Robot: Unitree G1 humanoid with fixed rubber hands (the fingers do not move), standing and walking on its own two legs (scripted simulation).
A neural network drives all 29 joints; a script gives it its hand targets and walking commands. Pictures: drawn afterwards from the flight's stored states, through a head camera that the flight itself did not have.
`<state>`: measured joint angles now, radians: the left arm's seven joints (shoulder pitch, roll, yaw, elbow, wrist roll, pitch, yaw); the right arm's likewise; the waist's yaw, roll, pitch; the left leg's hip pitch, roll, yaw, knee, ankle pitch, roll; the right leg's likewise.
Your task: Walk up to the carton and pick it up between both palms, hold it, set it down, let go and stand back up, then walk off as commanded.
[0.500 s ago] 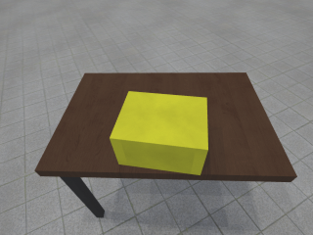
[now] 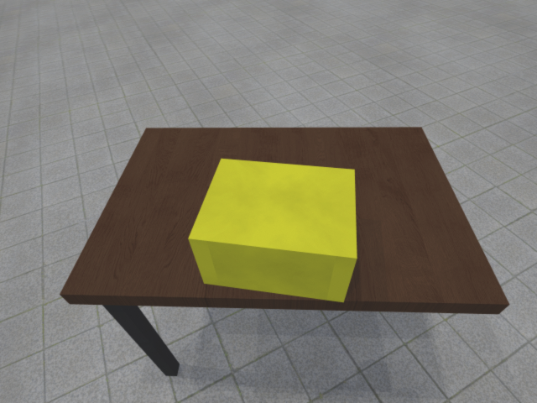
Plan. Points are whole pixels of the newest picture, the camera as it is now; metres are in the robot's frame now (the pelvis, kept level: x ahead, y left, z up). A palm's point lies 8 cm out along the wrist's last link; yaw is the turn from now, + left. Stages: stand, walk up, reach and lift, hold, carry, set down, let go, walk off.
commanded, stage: stand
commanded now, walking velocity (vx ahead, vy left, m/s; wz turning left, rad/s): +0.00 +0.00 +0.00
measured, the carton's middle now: (279, 226) +0.46 +0.01 -0.03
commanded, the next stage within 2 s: none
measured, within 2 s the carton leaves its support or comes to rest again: neither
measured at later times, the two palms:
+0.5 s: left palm out of the picture +0.08 +0.24 -0.13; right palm out of the picture +0.08 -0.26 -0.12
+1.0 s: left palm out of the picture +0.08 +0.24 -0.13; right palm out of the picture +0.08 -0.26 -0.12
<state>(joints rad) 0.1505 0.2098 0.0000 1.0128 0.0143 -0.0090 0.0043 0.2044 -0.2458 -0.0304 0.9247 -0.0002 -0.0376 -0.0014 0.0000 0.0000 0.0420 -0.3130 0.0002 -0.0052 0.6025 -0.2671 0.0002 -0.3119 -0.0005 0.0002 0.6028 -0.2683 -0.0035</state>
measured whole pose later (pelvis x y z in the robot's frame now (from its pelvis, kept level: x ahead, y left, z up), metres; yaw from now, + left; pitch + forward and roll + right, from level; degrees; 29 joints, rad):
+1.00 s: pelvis +0.00 +0.00 +0.00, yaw +0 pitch -1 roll +0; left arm 0.15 0.21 0.00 1.03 0.01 -0.01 0.00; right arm 0.20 -0.25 -0.03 0.93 0.00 -0.04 0.00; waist 0.00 0.00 0.02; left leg -0.31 0.00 -0.01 0.59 -0.26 0.00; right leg -0.31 0.00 0.00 0.58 -0.26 0.00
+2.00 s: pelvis +0.00 +0.00 +0.00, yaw +0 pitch -1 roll +0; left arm 0.15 0.21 0.00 1.03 0.01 -0.01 0.00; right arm 0.20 -0.25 -0.03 0.94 0.00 -0.04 0.00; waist 0.00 0.00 0.02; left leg -0.31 0.00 -0.01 0.58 -0.26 0.00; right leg -0.31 0.00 0.00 0.58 -0.26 0.00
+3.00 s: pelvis +0.02 +0.00 +0.00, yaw +0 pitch +0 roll +0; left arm 0.15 0.22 0.00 1.04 0.03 -0.02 0.00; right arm 0.20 -0.25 -0.03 0.94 0.00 -0.05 0.00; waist 0.00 0.00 -0.03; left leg -0.30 0.00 -0.01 0.58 -0.29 0.00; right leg -0.30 0.00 0.00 0.58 -0.28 0.00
